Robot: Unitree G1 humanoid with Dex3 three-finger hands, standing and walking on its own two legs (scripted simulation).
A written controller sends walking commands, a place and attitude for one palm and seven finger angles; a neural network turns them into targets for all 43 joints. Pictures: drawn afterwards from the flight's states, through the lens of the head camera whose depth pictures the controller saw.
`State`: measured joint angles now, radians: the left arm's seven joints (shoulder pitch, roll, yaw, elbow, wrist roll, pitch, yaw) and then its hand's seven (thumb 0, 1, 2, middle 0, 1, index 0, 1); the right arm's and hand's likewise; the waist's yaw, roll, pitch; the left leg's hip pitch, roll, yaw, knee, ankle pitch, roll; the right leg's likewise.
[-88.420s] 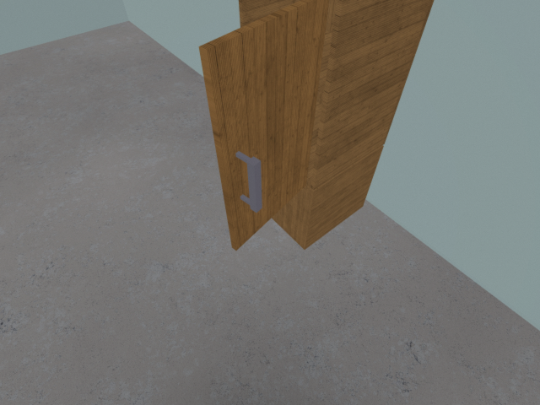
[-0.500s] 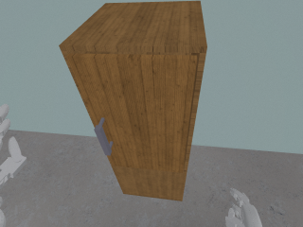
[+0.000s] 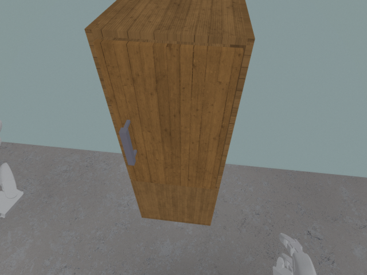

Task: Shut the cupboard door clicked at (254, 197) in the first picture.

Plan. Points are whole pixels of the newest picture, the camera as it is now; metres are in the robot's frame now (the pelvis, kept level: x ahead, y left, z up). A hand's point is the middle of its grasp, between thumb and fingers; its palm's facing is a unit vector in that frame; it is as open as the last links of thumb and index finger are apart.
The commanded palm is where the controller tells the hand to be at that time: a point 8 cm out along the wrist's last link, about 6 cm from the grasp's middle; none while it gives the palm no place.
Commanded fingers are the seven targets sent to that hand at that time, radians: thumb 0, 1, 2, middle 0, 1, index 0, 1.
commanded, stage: step back with the hand held close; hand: left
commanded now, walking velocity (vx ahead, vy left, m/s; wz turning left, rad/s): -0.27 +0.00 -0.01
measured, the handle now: (129, 143) +0.52 +0.21 -0.06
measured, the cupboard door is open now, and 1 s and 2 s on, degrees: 0 0 0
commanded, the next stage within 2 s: stop stepping back and stand still in 0.44 s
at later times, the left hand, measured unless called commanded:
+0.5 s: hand out of the picture +0.09 +0.27 +0.19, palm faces +0.54 -0.71 -0.45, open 7.4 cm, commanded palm +0.01 +0.30 +0.19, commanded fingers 0.00 0.90 0.90 -0.20 -0.30 -0.20 -0.30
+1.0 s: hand out of the picture -0.08 +0.26 +0.20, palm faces +0.45 -0.79 -0.42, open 7.4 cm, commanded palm -0.12 +0.30 +0.19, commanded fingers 0.00 0.90 0.90 -0.20 -0.30 -0.20 -0.30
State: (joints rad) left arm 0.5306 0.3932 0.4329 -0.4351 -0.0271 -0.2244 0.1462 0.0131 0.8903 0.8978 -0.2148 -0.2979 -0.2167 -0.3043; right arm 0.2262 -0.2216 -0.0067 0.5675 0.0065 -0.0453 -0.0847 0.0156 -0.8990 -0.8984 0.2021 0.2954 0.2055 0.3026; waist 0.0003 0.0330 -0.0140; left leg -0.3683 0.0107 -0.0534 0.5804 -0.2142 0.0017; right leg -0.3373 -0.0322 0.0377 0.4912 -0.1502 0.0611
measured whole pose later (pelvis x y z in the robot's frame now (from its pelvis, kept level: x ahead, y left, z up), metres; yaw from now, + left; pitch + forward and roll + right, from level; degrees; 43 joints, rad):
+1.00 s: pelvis -0.26 +0.00 -0.01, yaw +1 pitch +0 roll -1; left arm 0.54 0.47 0.46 -0.62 -0.04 -0.22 0.13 0.02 0.89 0.90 -0.22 -0.30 -0.22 -0.30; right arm 0.31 -0.17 -0.01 0.71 -0.01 -0.09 -0.02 0.02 -0.90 -0.90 0.20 0.30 0.21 0.30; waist 0.01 -0.05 -0.06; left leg -0.69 0.04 0.01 1.19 -0.37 -0.02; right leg -0.18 0.09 -0.07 0.56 -0.39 -0.10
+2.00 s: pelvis -0.27 +0.03 +0.01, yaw -2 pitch +1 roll -1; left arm 0.56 0.41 0.42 -0.46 -0.05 -0.20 0.16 0.01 0.89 0.90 -0.21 -0.30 -0.22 -0.30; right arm 0.20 -0.19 0.01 0.61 0.00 -0.11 -0.07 0.01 -0.90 -0.90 0.20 0.30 0.20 0.30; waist -0.01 0.00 0.00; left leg -0.30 0.06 0.07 0.53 -0.23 -0.01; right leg -0.20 0.00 -0.04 0.50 -0.30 -0.01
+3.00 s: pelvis -0.30 +0.06 +0.01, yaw -2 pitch -2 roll +0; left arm 0.33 0.12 0.01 1.12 0.03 0.01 0.03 0.00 0.91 0.90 -0.20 -0.29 -0.20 -0.30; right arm 0.32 -0.11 -0.01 1.12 -0.02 0.02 -0.02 0.01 -0.91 -0.90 0.20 0.29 0.20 0.30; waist -0.01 0.01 0.00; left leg -0.26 0.00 0.09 0.43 -0.15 0.04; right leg -0.19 -0.05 -0.03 0.46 -0.24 0.03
